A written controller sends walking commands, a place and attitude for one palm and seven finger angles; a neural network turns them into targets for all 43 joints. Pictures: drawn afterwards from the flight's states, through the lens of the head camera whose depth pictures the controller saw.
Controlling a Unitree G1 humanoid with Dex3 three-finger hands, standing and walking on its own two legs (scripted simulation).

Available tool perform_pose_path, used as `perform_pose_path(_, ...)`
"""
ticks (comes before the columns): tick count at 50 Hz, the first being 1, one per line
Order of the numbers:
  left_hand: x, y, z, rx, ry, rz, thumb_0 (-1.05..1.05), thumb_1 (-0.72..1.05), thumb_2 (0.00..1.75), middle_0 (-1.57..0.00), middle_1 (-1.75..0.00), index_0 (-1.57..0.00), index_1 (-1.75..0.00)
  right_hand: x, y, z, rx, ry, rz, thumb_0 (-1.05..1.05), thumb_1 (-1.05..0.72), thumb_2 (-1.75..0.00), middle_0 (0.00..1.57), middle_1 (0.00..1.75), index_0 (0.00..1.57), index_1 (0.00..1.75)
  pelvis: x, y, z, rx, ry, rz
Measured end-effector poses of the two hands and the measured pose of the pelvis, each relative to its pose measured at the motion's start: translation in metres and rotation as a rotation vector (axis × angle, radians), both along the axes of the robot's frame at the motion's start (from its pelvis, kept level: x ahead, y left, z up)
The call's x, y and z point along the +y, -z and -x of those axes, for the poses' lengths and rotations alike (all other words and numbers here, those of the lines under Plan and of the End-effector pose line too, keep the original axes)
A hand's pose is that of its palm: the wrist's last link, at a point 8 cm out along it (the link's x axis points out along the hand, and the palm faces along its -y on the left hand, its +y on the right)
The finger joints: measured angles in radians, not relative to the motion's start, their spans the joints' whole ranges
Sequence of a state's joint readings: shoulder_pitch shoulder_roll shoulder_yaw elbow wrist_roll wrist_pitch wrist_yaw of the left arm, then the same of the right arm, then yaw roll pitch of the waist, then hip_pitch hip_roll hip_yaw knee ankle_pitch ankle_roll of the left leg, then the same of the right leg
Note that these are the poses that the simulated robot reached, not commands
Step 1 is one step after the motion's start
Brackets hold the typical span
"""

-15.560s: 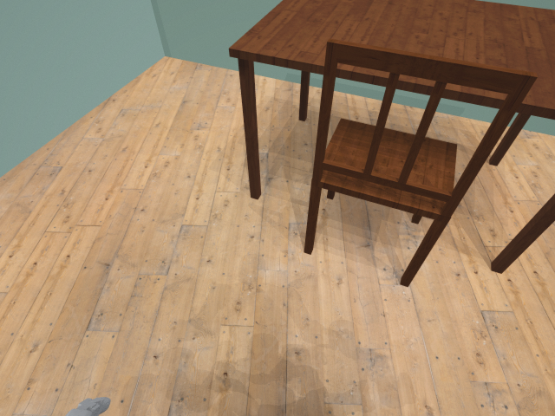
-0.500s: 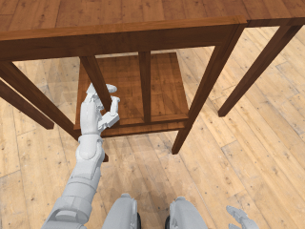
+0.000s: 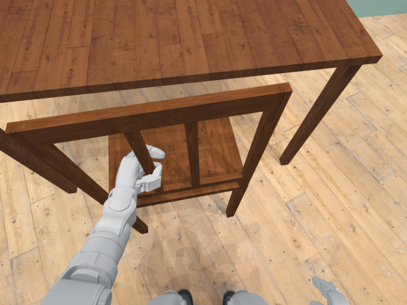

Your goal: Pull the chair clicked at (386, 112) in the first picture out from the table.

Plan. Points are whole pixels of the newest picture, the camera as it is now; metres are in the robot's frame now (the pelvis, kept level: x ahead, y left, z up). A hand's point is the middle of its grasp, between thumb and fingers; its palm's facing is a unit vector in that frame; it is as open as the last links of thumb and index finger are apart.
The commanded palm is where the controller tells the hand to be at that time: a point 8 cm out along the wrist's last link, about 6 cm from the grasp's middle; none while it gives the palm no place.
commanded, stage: step backward, pulling the chair out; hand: left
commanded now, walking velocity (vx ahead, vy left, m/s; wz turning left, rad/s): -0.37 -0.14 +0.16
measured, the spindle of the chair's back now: (148, 166) +0.40 +0.12 -0.07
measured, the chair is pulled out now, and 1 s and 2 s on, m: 0.03 0.13 0.27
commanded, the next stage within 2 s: none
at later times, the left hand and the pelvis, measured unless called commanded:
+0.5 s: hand (160, 192) +0.34 +0.09 -0.06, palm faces -0.07 -0.99 -0.15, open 5.3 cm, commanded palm +0.30 +0.14 -0.06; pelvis -0.03 -0.01 +0.01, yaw +1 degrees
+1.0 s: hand (157, 220) +0.28 +0.09 -0.06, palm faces +0.01 -0.98 -0.17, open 5.4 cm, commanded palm +0.24 +0.14 -0.05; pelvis -0.09 -0.03 +0.01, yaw +4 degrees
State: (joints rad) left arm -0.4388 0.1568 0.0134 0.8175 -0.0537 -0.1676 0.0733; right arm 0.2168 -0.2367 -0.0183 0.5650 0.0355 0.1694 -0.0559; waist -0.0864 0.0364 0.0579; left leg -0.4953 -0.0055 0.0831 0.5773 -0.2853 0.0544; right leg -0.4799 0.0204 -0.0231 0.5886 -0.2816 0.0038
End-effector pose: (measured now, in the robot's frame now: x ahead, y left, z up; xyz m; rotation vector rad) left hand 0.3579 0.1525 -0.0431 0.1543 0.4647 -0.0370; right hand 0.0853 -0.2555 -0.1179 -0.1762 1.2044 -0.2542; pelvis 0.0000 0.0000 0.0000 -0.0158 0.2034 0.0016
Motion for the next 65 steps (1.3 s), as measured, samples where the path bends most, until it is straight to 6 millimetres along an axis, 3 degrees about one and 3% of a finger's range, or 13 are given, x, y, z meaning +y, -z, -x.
perform_pose_path(13,-0.007,-0.002,0.025,0.021,-0.038,-0.008,0.07,0.70,0.77,-0.26,-1.08,-0.49,-1.45,-0.013,0.012,0.019,0.059,-0.019,-0.062,0.00,-0.90,-0.90,0.20,0.30,0.20,0.30,-0.024,-0.010,0.007,-0.069,0.002,0.002)
perform_pose_path(23,-0.010,-0.002,0.032,0.020,-0.020,-0.014,0.07,0.70,0.76,-0.26,-1.09,-0.50,-1.45,-0.035,0.006,0.003,0.003,-0.036,0.046,0.00,-0.90,-0.90,0.20,0.30,0.20,0.30,-0.013,-0.007,0.027,-0.093,-0.019,0.006)
perform_pose_path(31,-0.006,-0.002,0.049,0.016,0.034,-0.014,0.06,0.71,0.74,-0.23,-1.10,-0.47,-1.45,-0.009,-0.009,0.001,-0.080,-0.069,0.024,0.00,-0.91,-0.90,0.20,0.30,0.19,0.30,-0.002,-0.011,0.041,-0.101,-0.006,-0.028)
perform_pose_path(36,-0.004,-0.002,0.068,0.017,0.012,-0.021,0.06,0.70,0.76,-0.24,-1.10,-0.47,-1.45,0.015,0.004,0.018,-0.054,-0.112,-0.079,0.00,-0.90,-0.90,0.20,0.30,0.19,0.30,-0.011,-0.010,0.048,-0.115,-0.017,-0.028)
perform_pose_path(40,-0.003,-0.003,0.080,0.015,-0.025,-0.040,0.06,0.68,0.78,-0.26,-1.10,-0.48,-1.45,0.021,0.019,0.036,-0.009,-0.120,-0.139,0.00,-0.90,-0.90,0.20,0.30,0.20,0.30,-0.025,-0.009,0.058,-0.127,-0.029,-0.015)
perform_pose_path(47,-0.007,-0.003,0.093,0.022,-0.085,-0.040,0.06,0.66,0.79,-0.27,-1.09,-0.50,-1.45,-0.011,0.025,0.061,0.015,-0.086,-0.090,0.00,-0.90,-0.90,0.21,0.30,0.20,0.30,-0.036,-0.008,0.079,-0.117,-0.046,-0.013)
perform_pose_path(52,-0.009,-0.003,0.102,0.025,-0.079,-0.031,0.06,0.68,0.78,-0.25,-1.10,-0.50,-1.45,-0.038,0.018,0.066,-0.002,-0.091,0.013,0.00,-0.90,-0.90,0.20,0.30,0.20,0.30,-0.029,-0.008,0.096,-0.100,-0.080,-0.040)
perform_pose_path(56,-0.008,-0.002,0.113,0.006,-0.034,-0.022,0.05,0.69,0.76,-0.22,-1.14,-0.50,-1.45,-0.045,0.010,0.064,-0.038,-0.101,0.093,0.00,-0.91,-0.90,0.20,0.30,0.19,0.30,-0.014,-0.003,0.111,-0.095,-0.105,-0.034)
perform_pose_path(59,-0.005,-0.001,0.123,-0.019,0.014,-0.012,0.04,0.69,0.75,-0.21,-1.16,-0.48,-1.45,-0.035,0.003,0.065,-0.067,-0.095,0.118,0.00,-0.91,-0.90,0.20,0.30,0.19,0.30,-0.003,-0.003,0.125,-0.108,-0.099,-0.044)
perform_pose_path(65,0.001,-0.001,0.150,-0.027,0.063,-0.021,0.03,0.70,0.74,-0.20,-1.18,-0.46,-1.45,0.010,0.000,0.078,-0.103,-0.125,0.010,0.00,-0.91,-0.90,0.20,0.30,0.19,0.30,0.004,-0.005,0.134,-0.111,-0.068,-0.041)
